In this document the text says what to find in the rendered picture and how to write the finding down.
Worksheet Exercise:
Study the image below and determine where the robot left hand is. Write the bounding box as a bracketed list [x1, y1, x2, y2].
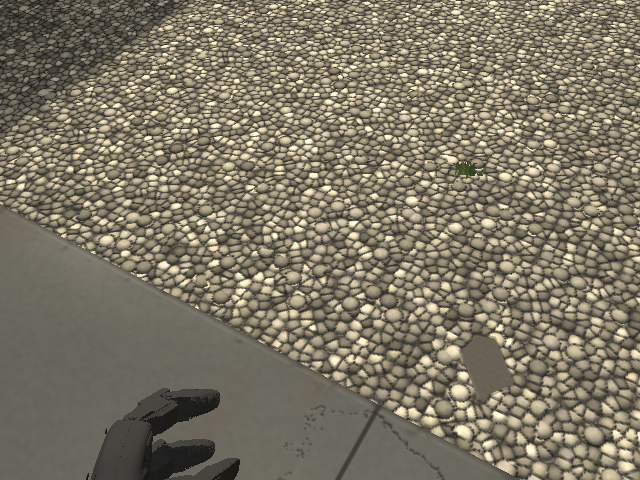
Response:
[86, 388, 240, 480]

